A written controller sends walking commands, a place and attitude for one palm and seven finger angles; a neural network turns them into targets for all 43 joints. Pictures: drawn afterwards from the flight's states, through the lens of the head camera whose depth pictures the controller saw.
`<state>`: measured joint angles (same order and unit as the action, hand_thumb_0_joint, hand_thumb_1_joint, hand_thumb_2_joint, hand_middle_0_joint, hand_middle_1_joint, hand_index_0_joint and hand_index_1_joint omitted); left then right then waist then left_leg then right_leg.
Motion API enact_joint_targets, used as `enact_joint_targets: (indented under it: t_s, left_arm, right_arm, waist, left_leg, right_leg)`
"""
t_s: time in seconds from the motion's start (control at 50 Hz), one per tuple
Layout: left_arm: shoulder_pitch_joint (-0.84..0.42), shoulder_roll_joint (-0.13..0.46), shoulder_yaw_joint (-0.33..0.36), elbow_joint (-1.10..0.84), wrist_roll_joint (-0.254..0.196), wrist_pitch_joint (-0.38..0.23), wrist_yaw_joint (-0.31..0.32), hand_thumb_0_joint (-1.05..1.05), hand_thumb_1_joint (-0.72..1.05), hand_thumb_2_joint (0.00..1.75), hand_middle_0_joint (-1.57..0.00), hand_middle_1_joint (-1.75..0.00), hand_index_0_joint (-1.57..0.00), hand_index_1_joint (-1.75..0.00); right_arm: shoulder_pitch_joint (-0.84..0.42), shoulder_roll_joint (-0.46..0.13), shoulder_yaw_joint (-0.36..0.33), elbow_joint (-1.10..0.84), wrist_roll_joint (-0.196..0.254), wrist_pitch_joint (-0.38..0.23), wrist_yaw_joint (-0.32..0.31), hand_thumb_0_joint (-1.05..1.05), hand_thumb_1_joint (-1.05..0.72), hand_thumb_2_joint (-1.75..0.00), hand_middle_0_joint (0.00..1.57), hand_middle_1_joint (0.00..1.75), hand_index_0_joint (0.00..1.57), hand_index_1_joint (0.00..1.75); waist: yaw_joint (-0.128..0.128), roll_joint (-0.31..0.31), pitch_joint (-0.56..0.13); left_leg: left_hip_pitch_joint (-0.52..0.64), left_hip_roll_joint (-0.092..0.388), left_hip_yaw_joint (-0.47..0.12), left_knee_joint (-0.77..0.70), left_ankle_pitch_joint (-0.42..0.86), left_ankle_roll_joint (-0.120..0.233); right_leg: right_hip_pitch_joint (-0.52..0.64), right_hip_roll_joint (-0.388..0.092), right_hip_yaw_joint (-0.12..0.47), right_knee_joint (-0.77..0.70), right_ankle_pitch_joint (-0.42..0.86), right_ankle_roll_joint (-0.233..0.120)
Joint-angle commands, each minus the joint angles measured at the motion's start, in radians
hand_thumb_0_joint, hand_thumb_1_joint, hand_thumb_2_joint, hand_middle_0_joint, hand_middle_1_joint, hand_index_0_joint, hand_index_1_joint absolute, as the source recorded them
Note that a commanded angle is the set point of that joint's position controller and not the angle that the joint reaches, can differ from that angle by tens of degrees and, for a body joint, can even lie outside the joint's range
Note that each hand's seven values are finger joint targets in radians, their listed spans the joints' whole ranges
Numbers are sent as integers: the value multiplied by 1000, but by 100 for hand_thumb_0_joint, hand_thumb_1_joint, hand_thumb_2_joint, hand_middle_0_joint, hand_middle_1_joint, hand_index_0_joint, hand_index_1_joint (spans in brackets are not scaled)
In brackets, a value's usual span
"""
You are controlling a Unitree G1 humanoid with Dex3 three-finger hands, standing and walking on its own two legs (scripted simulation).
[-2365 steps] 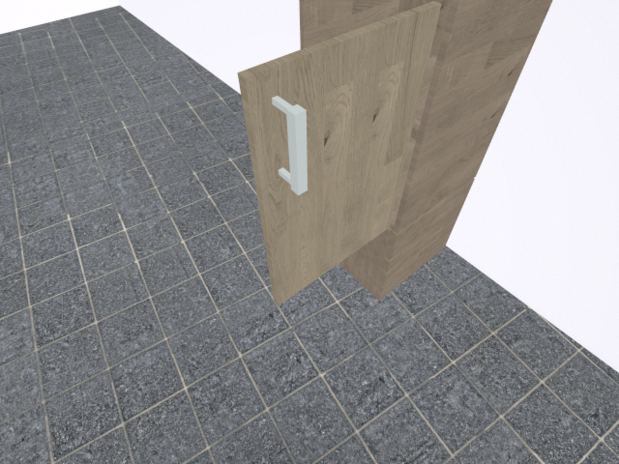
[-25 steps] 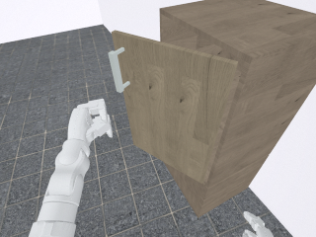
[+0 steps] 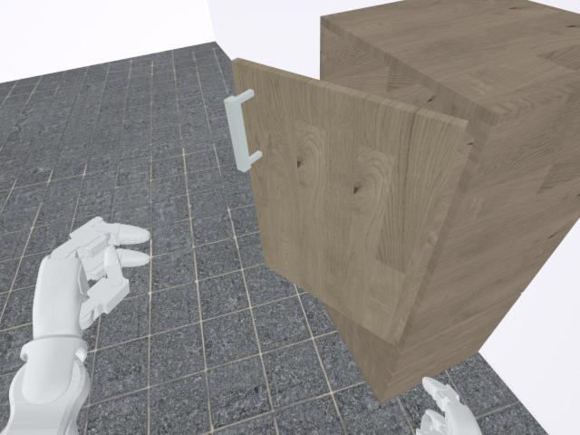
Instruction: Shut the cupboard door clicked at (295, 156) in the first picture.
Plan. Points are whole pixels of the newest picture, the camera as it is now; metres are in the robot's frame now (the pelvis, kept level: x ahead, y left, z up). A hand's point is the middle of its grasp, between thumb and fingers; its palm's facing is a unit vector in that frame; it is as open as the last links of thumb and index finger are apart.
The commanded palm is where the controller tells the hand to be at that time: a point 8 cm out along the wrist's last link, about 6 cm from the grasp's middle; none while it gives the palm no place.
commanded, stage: draw the hand back to the body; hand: left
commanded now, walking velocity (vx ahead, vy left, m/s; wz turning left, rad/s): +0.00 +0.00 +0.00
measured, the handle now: (245, 131) +0.60 +0.15 +0.13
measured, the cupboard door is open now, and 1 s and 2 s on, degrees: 28 28 28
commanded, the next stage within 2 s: step back with the hand held close in 0.62 s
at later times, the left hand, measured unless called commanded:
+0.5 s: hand (50, 326) +0.18 +0.27 +0.16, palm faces +0.49 -0.78 -0.39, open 7.3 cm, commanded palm +0.13 +0.30 +0.17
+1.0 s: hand (58, 321) +0.19 +0.27 +0.15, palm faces +0.38 -0.79 -0.49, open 7.4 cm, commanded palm +0.13 +0.31 +0.17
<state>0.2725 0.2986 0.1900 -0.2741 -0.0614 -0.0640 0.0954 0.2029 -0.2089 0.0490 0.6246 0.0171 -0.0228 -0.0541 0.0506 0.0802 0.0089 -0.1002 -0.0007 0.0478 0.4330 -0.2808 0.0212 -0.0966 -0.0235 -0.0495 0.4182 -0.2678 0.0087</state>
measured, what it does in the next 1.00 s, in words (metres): stands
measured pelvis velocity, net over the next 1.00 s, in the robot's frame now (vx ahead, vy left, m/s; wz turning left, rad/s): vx -0.02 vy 0.01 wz -0.02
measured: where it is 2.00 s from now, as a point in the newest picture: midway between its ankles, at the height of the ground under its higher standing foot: outside the picture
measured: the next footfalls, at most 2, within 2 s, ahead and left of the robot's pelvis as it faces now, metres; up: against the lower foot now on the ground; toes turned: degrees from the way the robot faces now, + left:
none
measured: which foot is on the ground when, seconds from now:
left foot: down 0.00-1.00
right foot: down 0.00-1.00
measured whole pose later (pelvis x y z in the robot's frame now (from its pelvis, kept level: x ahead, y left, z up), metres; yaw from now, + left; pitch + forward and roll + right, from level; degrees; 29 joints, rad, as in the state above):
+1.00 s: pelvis -0.02 +0.01 -0.01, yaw -1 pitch +0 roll -1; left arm 0.53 0.39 0.38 -0.42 -0.05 -0.16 0.12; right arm 0.18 -0.24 -0.01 0.58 0.02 0.02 -0.08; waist 0.02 0.05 0.03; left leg -0.23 0.00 0.07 0.53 -0.30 0.04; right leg -0.22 -0.03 -0.02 0.50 -0.27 0.03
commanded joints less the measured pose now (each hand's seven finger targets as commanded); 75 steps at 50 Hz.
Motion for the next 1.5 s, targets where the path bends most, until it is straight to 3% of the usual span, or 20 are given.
enact_joint_targets:
  t_s: [0.0,0.08,0.22,0.3,0.48,0.64,0.7,0.72,0.74,0.76,0.82,0.88,0.98,1.1,1.16,1.26,1.28,1.36,1.42,1.48]
  left_arm:
    - [-35,182,156,-260,-6,-79,11,0,90,90,-50,-63,-50,-63]
    - [65,242,243,-287,-5,-92,19,0,90,90,-39,-51,-39,-51]
    - [156,268,315,-316,-9,-115,29,0,90,90,-20,-30,-20,-30]
    - [87,213,243,-284,-4,-112,33,0,90,90,-20,-30,-20,-30]
    - [80,264,290,-311,1,-107,42,0,90,90,-20,-30,-20,-30]
    - [106,233,278,-302,-4,-104,32,0,90,90,-20,-30,-20,-30]
    - [124,232,276,-294,-5,-100,31,0,90,90,-20,-30,-20,-30]
    - [112,240,280,-309,-4,-103,32,0,90,90,-20,-30,-20,-30]
    - [-40,394,431,-394,-1,-145,40,0,90,90,-20,-30,-20,-30]
    - [68,306,364,-294,0,-150,31,0,90,90,-20,-30,-20,-30]
    - [175,245,303,-267,6,-153,23,0,90,90,-20,-30,-20,-30]
    - [218,280,329,-320,5,-157,35,0,90,90,-20,-30,-20,-30]
    - [263,341,397,-382,3,-157,54,0,90,90,-20,-30,-20,-30]
    - [297,314,386,-419,-6,-162,59,0,90,90,-20,-30,-20,-30]
    - [286,303,387,-404,-4,-168,61,0,90,90,-20,-30,-20,-30]
    - [233,284,370,-399,8,-188,62,0,90,90,-20,-30,-20,-30]
    - [220,318,397,-410,16,-193,64,0,90,90,-20,-30,-20,-30]
    - [178,292,356,-431,17,-214,72,0,90,90,-20,-30,-20,-30]
    - [154,297,364,-454,28,-233,79,0,90,90,-20,-30,-20,-30]
    - [177,324,414,-443,38,-251,75,0,90,90,-20,-30,-20,-30]
  right_arm:
    - [-144,-110,-62,-174,1,-64,-8,0,-90,-90,20,30,20,30]
    - [-138,-118,-72,-165,2,-77,-11,0,-90,-90,20,30,20,30]
    - [-128,-116,-83,-162,12,-98,-20,0,-90,-90,20,30,20,30]
    - [-125,-127,-84,-148,7,-112,-28,0,-90,-90,20,30,20,30]
    - [-132,-123,-76,-146,0,-123,-30,0,-90,-90,20,30,20,30]
    - [-131,-116,-72,-156,-2,-117,-21,0,-90,-90,20,30,20,30]
    - [-132,-118,-74,-157,-2,-115,-22,0,-90,-90,20,30,20,30]
    - [-131,-121,-76,-158,-1,-116,-22,0,-90,-90,20,30,20,30]
    - [-119,-130,-78,-183,6,-92,-23,0,-90,-90,20,30,20,30]
    - [-99,-111,-79,-154,1,-78,-25,0,-90,-90,20,30,20,30]
    - [-97,-125,-92,-172,2,-45,-23,0,-90,-90,20,30,20,30]
    - [-111,-135,-99,-196,5,-22,-29,0,-90,-90,20,30,20,30]
    - [-118,-133,-102,-233,8,11,-40,0,-90,-90,20,30,20,30]
    - [-106,-131,-98,-253,9,16,-44,0,-90,-90,20,30,20,30]
    - [-95,-139,-99,-253,7,2,-44,0,-90,-90,20,30,20,30]
    - [-74,-145,-100,-248,8,-25,-43,0,-90,-90,20,30,20,30]
    - [-76,-154,-103,-242,4,-29,-43,0,-90,-90,20,30,20,30]
    - [-65,-142,-96,-225,-4,-49,-39,0,-90,-90,20,30,20,30]
    - [-75,-152,-94,-221,-8,-68,-42,0,-90,-90,20,30,20,30]
    - [-81,-161,-100,-223,-6,-92,-45,0,-90,-90,20,30,20,30]
  waist:
    - [3,-54,-140]
    - [17,-56,-123]
    - [16,-9,-73]
    - [-5,-36,-24]
    - [16,-6,-53]
    - [14,10,-54]
    - [15,-28,-55]
    - [15,-27,-70]
    - [-6,-35,0]
    - [-25,-101,-19]
    - [-30,-95,-95]
    - [-26,-39,-152]
    - [-24,-45,-192]
    - [-33,11,-154]
    - [-33,41,-107]
    - [-45,-15,-63]
    - [-44,-38,-64]
    - [-56,-79,-40]
    - [-54,16,-41]
    - [-38,133,-71]
  left_leg:
    - [29,27,-30,-34,363,5]
    - [19,31,-30,-27,380,5]
    - [3,34,-30,-33,295,3]
    - [-4,30,-31,-39,215,11]
    - [0,26,-42,-50,224,5]
    - [-1,29,-41,-50,256,-1]
    - [-1,31,-37,-45,269,5]
    - [2,31,-39,-44,272,4]
    - [-83,57,-41,7,168,30]
    - [-73,50,-44,46,156,25]
    - [-52,64,-37,78,244,17]
    - [-50,95,-56,55,377,19]
    - [-107,126,-94,40,488,24]
    - [-255,142,-130,-9,294,34]
    - [-377,160,-145,-52,99,54]
    - [-525,126,-150,-41,-255,65]
    - [-523,117,-159,-32,-282,63]
    - [-424,80,-144,45,-279,44]
    - [-464,120,-195,-52,-324,59]
    - [-619,204,-296,-183,-385,96]
  right_leg:
    - [26,-5,4,-32,327,-28]
    - [12,-4,0,-33,321,-25]
    - [-32,-2,0,-46,233,-26]
    - [-72,-6,3,-64,167,-24]
    - [-35,-3,5,-61,169,-30]
    - [-30,-5,1,-52,199,-30]
    - [-25,-7,3,-55,220,-29]
    - [-21,-6,1,-52,218,-29]
    - [-71,-64,125,-96,305,-35]
    - [-82,-103,132,-93,349,-46]
    - [-75,-132,125,-31,453,-48]
    - [-58,-111,93,44,465,-32]
    - [-21,-79,78,120,483,-18]
    - [-10,-55,85,144,330,-14]
    - [7,-31,83,170,213,-5]
    - [2,-48,141,140,90,-17]
    - [-13,-55,159,113,46,-21]
    - [-189,-91,208,-4,-153,-46]
    - [-145,-37,142,62,-163,-25]
    - [62,51,75,278,40,4]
